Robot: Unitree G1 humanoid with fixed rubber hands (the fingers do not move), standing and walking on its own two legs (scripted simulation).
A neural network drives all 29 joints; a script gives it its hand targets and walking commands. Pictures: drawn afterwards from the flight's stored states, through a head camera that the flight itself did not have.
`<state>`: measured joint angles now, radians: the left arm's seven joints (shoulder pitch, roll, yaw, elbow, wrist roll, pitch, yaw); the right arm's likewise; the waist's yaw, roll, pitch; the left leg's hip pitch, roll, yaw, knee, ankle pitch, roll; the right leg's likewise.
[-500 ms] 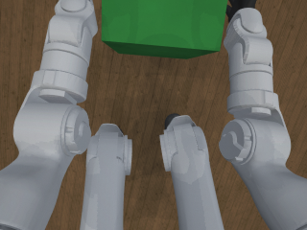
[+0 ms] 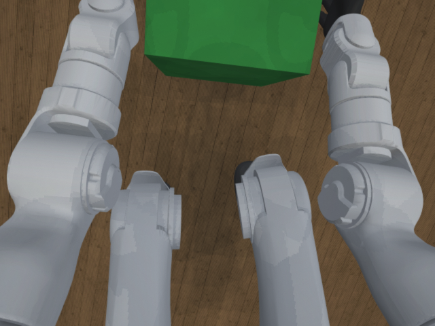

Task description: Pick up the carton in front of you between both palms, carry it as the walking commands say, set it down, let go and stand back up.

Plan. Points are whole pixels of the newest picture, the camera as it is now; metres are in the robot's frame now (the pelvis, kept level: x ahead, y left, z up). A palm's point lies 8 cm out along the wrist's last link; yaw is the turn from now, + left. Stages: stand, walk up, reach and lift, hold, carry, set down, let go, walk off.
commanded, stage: set down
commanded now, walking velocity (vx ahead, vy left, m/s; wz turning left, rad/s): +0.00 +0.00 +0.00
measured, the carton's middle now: (226, 11) +0.54 -0.08 -0.26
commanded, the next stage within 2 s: none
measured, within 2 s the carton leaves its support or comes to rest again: neither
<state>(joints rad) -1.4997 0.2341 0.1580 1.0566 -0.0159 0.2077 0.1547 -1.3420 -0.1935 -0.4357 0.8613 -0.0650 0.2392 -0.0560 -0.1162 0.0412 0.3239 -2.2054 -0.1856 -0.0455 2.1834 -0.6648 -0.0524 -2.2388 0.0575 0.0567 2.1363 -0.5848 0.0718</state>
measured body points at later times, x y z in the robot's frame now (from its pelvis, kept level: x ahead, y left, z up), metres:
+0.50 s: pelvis -0.01 +0.00 -0.01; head +0.36 -0.02 +0.23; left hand +0.58 +0.07 -0.19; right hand +0.51 -0.24 -0.19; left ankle +0.09 +0.11 -0.35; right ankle +0.11 -0.13 -0.35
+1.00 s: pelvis -0.01 +0.00 -0.02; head +0.38 -0.03 +0.19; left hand +0.59 +0.11 -0.21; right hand +0.52 -0.28 -0.21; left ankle +0.09 +0.11 -0.35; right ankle +0.11 -0.13 -0.35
